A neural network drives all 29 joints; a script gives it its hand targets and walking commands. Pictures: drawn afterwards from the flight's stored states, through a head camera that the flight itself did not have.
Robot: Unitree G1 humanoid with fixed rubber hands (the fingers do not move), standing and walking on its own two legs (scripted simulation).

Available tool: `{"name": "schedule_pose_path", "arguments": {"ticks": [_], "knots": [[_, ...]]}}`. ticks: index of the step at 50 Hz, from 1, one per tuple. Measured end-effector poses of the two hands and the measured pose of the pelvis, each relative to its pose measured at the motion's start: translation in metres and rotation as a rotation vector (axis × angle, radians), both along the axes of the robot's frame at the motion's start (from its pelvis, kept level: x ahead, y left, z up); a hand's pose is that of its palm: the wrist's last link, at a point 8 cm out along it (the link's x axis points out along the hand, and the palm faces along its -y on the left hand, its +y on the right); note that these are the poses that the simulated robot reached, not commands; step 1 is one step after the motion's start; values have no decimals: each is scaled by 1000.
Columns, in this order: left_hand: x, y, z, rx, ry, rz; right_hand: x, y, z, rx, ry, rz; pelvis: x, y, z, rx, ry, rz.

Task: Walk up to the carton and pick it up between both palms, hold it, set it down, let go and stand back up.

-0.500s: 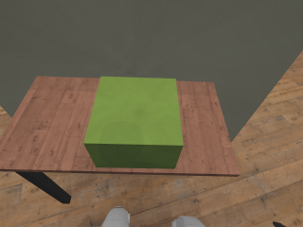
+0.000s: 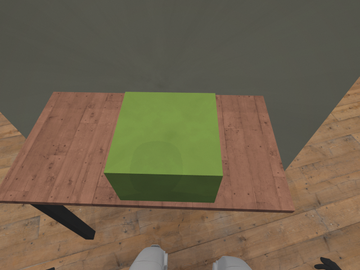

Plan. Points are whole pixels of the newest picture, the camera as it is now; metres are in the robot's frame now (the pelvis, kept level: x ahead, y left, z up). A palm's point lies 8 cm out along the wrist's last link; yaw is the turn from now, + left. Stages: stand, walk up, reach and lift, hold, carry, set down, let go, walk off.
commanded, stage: walk up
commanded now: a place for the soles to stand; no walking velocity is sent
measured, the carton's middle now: (168, 145) +0.42 +0.06 -0.03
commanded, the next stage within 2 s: none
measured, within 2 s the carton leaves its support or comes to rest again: neither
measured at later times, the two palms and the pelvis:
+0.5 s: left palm out of the picture +0.03 +0.44 -0.08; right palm out of the picture +0.12 -0.21 -0.10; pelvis -0.02 +0.09 +0.00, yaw +3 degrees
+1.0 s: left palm out of the picture +0.04 +0.44 -0.07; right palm out of the picture +0.09 -0.22 -0.09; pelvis -0.03 +0.10 +0.00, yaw -1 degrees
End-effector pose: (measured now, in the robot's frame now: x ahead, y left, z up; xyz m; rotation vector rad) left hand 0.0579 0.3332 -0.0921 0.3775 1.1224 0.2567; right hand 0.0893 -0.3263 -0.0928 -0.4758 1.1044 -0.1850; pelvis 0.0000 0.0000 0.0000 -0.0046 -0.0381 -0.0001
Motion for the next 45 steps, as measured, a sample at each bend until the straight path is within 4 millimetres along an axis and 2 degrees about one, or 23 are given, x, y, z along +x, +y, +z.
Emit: {"name": "schedule_pose_path", "arguments": {"ticks": [8, 11, 15, 19, 24, 27, 32, 37, 45], "knots": [[4, -1, 1, 5, -10, -6, 2, 0, -1, 6, 1, -1, -1, 0, 0, 0, -1, 0], [1, 8, 6, 46, -22, 8, 8, 6, -4, 17, 21, -4, -2, 5, 0, 1, -3, 5], [-7, 30, 14, 98, -32, 30, 26, 29, -8, 51, -9, 27, -6, 20, -1, -9, -6, 18], [-19, 60, 17, 121, -36, 49, 37, 63, -13, 80, -30, 62, -11, 45, -4, -30, -9, 35], [-29, 99, 13, 116, -41, 64, 35, 106, -14, 93, -35, 90, -17, 83, -6, -44, -21, 55], [-31, 114, 13, 103, -47, 61, 32, 120, -5, 78, -46, 91, -20, 98, -1, -58, -25, 55], [-38, 123, 9, 77, -36, 65, 28, 129, 9, 46, -40, 96, -26, 111, 4, -39, -13, 61], [-35, 127, 8, 74, -33, 46, 20, 132, 10, 41, -48, 81, -29, 117, 4, -21, -7, 44], [-24, 119, 13, 94, -34, 4, 5, 120, 3, 51, -72, 42, -33, 109, 2, 2, -7, 2]]}}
